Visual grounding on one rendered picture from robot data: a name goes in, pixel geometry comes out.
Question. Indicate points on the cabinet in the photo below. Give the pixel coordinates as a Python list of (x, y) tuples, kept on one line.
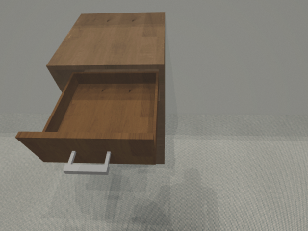
[(116, 42)]

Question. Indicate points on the drawer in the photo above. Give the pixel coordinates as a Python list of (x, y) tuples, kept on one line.
[(100, 112)]

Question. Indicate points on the handle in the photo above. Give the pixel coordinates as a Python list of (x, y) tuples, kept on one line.
[(86, 169)]

